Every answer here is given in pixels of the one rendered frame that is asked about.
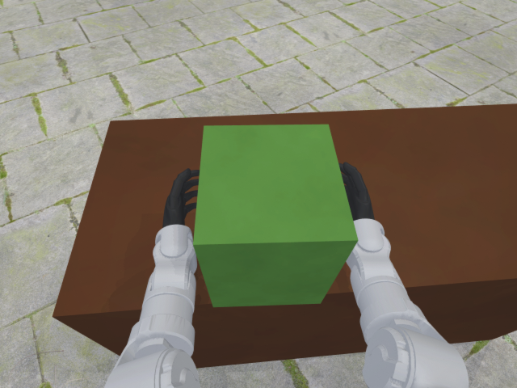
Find robot left upper arm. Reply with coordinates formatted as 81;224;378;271
104;348;200;388

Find robot right forearm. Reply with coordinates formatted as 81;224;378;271
346;218;469;378

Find robot right upper arm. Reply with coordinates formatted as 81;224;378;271
362;325;469;388

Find pedestal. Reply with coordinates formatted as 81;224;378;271
53;103;517;369

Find robot left forearm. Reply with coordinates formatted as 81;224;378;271
104;225;197;387

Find robot right hand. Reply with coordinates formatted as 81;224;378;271
339;162;375;221

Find carton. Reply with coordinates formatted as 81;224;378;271
193;124;359;307

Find robot left hand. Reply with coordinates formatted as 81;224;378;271
162;168;200;228

